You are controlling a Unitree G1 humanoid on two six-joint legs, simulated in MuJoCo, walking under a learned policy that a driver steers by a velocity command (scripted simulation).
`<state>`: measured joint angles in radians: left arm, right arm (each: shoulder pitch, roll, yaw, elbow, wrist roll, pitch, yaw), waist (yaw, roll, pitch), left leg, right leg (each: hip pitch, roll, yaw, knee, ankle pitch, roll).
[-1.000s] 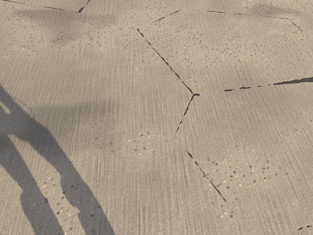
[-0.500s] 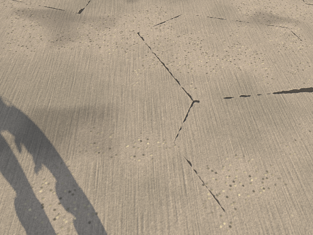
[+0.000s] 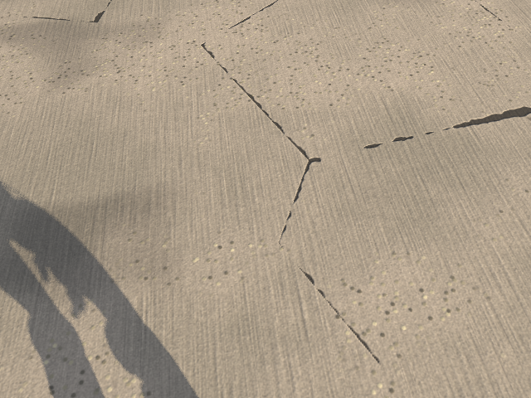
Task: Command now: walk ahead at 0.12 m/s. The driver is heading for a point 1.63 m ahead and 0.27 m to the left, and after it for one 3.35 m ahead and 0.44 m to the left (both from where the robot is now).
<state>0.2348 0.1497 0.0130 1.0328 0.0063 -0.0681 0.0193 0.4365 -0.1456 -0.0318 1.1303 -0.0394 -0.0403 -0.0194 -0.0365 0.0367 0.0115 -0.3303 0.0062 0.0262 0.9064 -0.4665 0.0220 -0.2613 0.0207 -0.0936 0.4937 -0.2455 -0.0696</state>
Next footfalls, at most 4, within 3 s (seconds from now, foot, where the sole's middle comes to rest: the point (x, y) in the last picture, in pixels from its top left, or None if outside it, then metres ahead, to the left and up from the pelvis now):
0.24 left None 0.11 0.11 -0.78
0.60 left None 0.26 0.14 -0.77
1.12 right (302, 363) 0.59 -0.04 -0.77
1.68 left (233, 277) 0.86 0.14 -0.77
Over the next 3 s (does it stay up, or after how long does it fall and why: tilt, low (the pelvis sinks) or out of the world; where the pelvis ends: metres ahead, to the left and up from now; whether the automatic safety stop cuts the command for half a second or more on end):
stays up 1.44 0.28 0.01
